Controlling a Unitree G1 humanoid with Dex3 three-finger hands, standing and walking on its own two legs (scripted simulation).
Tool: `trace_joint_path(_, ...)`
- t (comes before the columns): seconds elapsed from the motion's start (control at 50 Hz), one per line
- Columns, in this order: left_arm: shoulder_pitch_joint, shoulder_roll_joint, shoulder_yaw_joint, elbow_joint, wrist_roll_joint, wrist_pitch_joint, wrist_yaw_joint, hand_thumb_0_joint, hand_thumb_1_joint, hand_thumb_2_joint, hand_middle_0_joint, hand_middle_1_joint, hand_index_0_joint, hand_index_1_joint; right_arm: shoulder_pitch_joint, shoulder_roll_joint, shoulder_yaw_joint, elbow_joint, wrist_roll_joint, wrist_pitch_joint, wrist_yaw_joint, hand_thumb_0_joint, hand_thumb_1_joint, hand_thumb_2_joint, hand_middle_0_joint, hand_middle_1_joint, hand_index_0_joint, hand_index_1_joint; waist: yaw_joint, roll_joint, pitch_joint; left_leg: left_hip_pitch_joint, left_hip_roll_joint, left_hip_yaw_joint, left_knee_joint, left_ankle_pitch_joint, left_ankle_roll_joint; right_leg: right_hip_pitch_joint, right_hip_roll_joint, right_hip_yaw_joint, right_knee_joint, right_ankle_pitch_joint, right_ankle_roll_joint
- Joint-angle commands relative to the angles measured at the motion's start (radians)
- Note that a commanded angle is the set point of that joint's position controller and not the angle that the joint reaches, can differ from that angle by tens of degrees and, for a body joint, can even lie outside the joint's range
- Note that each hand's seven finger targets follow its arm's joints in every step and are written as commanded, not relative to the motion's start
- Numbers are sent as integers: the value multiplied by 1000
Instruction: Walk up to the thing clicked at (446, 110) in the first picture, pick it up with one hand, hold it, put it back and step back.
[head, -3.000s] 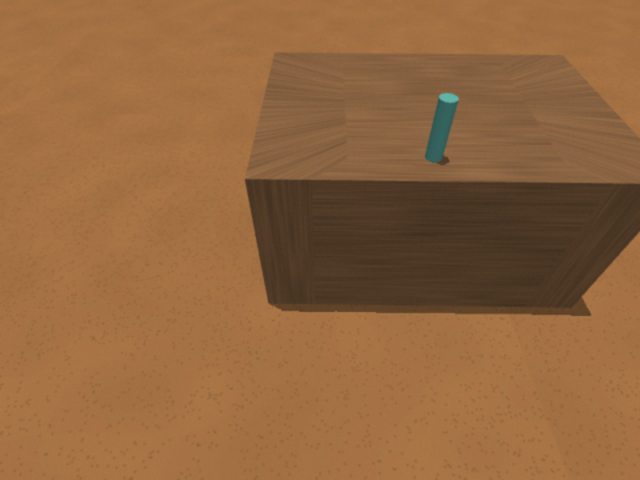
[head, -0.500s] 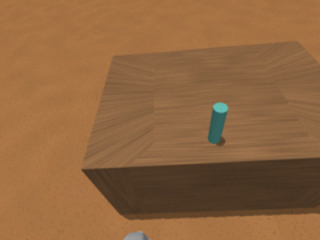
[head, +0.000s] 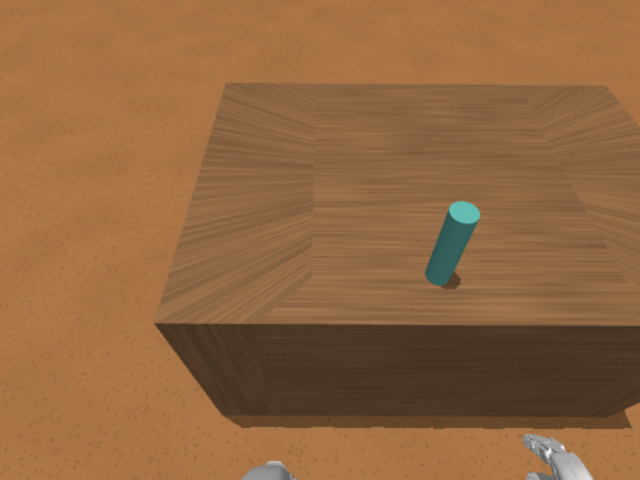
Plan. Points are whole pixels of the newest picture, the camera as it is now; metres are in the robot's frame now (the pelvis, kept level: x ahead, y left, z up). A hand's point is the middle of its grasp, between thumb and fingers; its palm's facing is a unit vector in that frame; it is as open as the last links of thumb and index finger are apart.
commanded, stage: walk up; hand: right
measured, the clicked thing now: (449, 246) +0.50 -0.20 -0.06
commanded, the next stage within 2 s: stand in 1.70 s
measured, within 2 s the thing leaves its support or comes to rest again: neither
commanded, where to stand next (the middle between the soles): +0.08 +0.01 m, yaw +0 degrees
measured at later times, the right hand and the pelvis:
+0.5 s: hand out of the picture +0.07 -0.24 -0.13, palm faces -0.03 +0.95 -0.31, open 7.4 cm; pelvis +0.00 +0.01 +0.02, yaw +1 degrees
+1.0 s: hand out of the picture +0.12 -0.24 -0.13, palm faces +0.00 +0.95 -0.32, open 7.4 cm; pelvis +0.02 +0.00 +0.03, yaw +1 degrees
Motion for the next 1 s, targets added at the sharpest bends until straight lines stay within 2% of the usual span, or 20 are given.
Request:
trace_joint_path(0.0, 53, 328, 82, -34, 35, -42, 29, 0, 900, 900, -200, -300, -200, -300, -44, -171, -46, -62, 7, -3, -9, 0, -900, -900, 200, 300, 200, 300, 20, -159, -117, -27, -15, -62, 8, -90, 8, 5, -308, 387, -293, 99, -177)
trace_joint_path(0.02, -28, 359, 87, -58, 38, -41, 26, 0, 900, 900, -200, -300, -200, -300, -31, -200, -61, -43, -7, 2, -11, 0, -900, -900, 200, 300, 200, 300, 1, -200, -74, 29, 14, -72, 123, -239, -1, -122, -394, 446, -297, 109, -247)
trace_joint_path(0.04, -60, 323, 82, -72, 34, -43, 22, 0, 900, 900, -200, -300, -200, -300, 1, -213, -68, -23, -8, 0, -6, 0, -900, -900, 200, 300, 200, 300, -25, -155, -51, 73, 32, -84, 117, -223, -4, -152, -379, 399, -270, 155, -248)
trace_joint_path(0.06, -73, 288, 71, -71, 28, -46, 20, 0, 900, 900, -200, -300, -200, -300, 6, -208, -65, -11, -4, -4, -1, 0, -900, -900, 200, 300, 200, 300, -34, -128, -39, 101, 22, -71, 58, -214, 1, -168, -326, 296, -261, 183, -208)
trace_joint_path(0.1, -106, 257, 60, -64, 29, -49, 15, 0, 900, 900, -200, -300, -200, -300, 30, -180, -61, 17, 1, -21, 7, 0, -900, -900, 200, 300, 200, 300, -62, -146, -65, 210, 20, -56, -130, 1, 22, -173, -223, 174, -204, 174, -107)
trace_joint_path(0.12, -90, 231, 52, -61, 26, -49, 10, 0, 900, 900, -200, -300, -200, -300, 31, -190, -64, 29, -1, -29, 5, 0, -900, -900, 200, 300, 200, 300, -48, -101, -87, 283, 45, -94, -194, 125, 35, -188, -167, 126, -164, 173, -64)
trace_joint_path(0.14, -61, 212, 44, -55, 19, -46, 4, 0, 900, 900, -200, -300, -200, -300, 22, -208, -65, 29, -6, -36, 2, 0, -900, -900, 200, 300, 200, 300, -33, -59, -124, 308, 92, -167, -229, 162, 63, -171, -118, 96, -113, 159, -36)
trace_joint_path(0.16, 2, 195, 37, -37, 11, -39, -1, 0, 900, 900, -200, -300, -200, -300, -24, -220, -58, 18, -9, -42, 0, 0, -900, -900, 200, 300, 200, 300, 8, -21, -146, 293, 139, -240, -253, 77, 89, -161, -76, 69, -103, 76, -21)
trace_joint_path(0.18, 41, 203, 35, -10, 12, -34, -1, 0, 900, 900, -200, -300, -200, -300, -58, -223, -55, 16, 1, -42, 2, 0, -900, -900, 200, 300, 200, 300, 30, -39, -155, 199, 152, -245, -270, -106, 100, -78, -80, 69, -161, -60, -32)
trace_joint_path(0.2, 18, 211, 36, 3, 19, -33, -2, 0, 900, 900, -200, -300, -200, -300, -63, -216, -51, 29, 0, -36, 7, 0, -900, -900, 200, 300, 200, 300, 19, -71, -111, 103, 126, -229, -290, -216, 73, -29, -90, 92, -225, -127, -39)
trace_joint_path(0.24, -39, 228, 41, 4, 23, -34, -9, 0, 900, 900, -200, -300, -200, -300, -43, -203, -42, 56, 0, -32, 11, 0, -900, -900, 200, 300, 200, 300, -5, -70, -71, 83, 74, -180, -331, -255, 26, -36, -114, 132, -246, -149, -54)
trace_joint_path(0.28, -24, 225, 33, 8, 18, -33, -10, 0, 900, 900, -200, -300, -200, -300, -41, -215, -42, 76, -6, -34, 9, 0, -900, -900, 200, 300, 200, 300, -3, -18, -81, 135, 78, -186, -345, -257, 24, -66, -101, 108, -240, -107, -53)
trace_joint_path(0.34, -15, 212, 29, 34, 15, -35, -9, 0, 900, 900, -200, -300, -200, -300, -50, -211, -36, 94, -5, -40, 9, 0, -900, -900, 200, 300, 200, 300, 5, 18, -123, 137, 94, -195, -372, -213, 30, 16, -91, 79, -258, -8, -45)
trace_joint_path(0.42, -14, 213, 27, 57, 14, -33, -9, 0, 900, 900, -200, -300, -200, -300, -55, -204, -29, 115, -1, -41, 4, 0, -900, -900, 200, 300, 200, 300, 9, 39, -118, 126, 94, -188, -395, -201, 19, 49, -92, 73, -276, 30, -39)
trace_joint_path(0.48, -38, 214, 28, 71, 14, -36, -7, 0, 900, 900, -200, -300, -200, -300, -36, -193, -28, 137, 3, -43, 0, 0, -900, -900, 200, 300, 200, 300, -4, 21, -137, 155, 84, -164, -380, -103, 12, 68, -104, 79, -295, 100, -36)
trace_joint_path(0.54, -56, 213, 26, 80, 13, -37, -5, 0, 900, 900, -200, -300, -200, -300, -29, -187, -25, 153, 5, -47, -3, 0, -900, -900, 200, 300, 200, 300, -7, 16, -166, 196, 83, -143, -352, 43, 11, 89, -115, 77, -300, 184, -32)
trace_joint_path(0.7, -88, 208, 26, 110, 8, -34, 2, 0, 900, 900, -200, -300, -200, -300, -39, -174, -27, 184, 10, -42, -11, 0, -900, -900, 200, 300, 200, 300, -9, -32, -189, 277, 82, -100, -295, 318, 12, 112, -138, 67, -326, 347, -19)
trace_joint_path(0.78, -113, 205, 24, 111, 11, -28, 2, 0, 900, 900, -200, -300, -200, -300, -55, -180, -31, 191, 7, -36, -13, 0, -900, -900, 200, 300, 200, 300, -13, -30, -180, 292, 79, -93, -311, 278, 7, 97, -141, 66, -333, 322, -18)
trace_joint_path(0.88, -121, 206, 25, 115, 15, -25, 3, 0, 900, 900, -200, -300, -200, -300, -69, -178, -32, 199, 5, -32, -14, 0, -900, -900, 200, 300, 200, 300, -11, -49, -181, 307, 77, -83, -315, 281, 9, 104, -143, 64, -351, 330, -15)
trace_joint_path(0.98, -134, 202, 25, 122, 16, -21, 1, 0, 900, 900, -200, -300, -200, -300, -84, -179, -30, 204, 2, -31, -13, 0, -900, -900, 200, 300, 200, 300, -10, -37, -141, 290, 81, -96, -353, 215, 3, 85, -132, 59, -363, 253, -11)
